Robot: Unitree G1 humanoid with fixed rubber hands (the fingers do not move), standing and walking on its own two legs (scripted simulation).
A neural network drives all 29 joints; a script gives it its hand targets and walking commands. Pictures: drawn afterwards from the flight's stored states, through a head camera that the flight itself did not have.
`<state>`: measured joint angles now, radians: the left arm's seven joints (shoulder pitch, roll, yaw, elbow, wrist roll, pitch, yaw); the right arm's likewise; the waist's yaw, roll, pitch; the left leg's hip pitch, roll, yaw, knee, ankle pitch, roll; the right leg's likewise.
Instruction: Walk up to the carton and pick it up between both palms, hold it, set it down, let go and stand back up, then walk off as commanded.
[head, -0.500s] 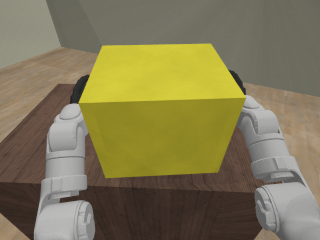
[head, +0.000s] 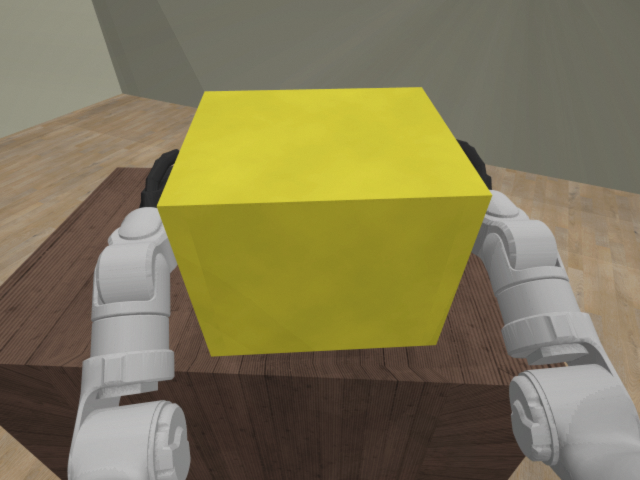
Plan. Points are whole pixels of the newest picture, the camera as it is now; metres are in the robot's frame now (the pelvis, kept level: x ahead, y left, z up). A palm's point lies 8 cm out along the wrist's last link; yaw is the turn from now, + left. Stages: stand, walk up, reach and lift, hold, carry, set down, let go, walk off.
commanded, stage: hold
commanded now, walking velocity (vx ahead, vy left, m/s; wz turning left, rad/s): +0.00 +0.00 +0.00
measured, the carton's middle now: (319, 217) +0.39 +0.00 +0.19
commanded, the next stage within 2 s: none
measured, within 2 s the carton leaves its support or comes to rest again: neither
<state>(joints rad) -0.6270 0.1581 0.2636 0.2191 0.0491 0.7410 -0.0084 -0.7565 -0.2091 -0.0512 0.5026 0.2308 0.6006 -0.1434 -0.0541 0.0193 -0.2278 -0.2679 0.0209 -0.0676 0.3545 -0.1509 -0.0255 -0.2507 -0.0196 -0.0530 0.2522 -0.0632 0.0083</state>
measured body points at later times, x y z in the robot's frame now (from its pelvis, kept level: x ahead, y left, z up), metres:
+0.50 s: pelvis +0.00 +0.00 +0.00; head -0.06 +0.00 +0.45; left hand +0.38 +0.19 +0.22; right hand +0.39 -0.19 +0.22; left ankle +0.02 +0.13 -0.75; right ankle +0.04 -0.13 -0.75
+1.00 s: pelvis +0.00 +0.00 +0.00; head -0.06 +0.00 +0.45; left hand +0.38 +0.19 +0.22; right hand +0.39 -0.19 +0.22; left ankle +0.02 +0.13 -0.75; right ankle +0.04 -0.13 -0.75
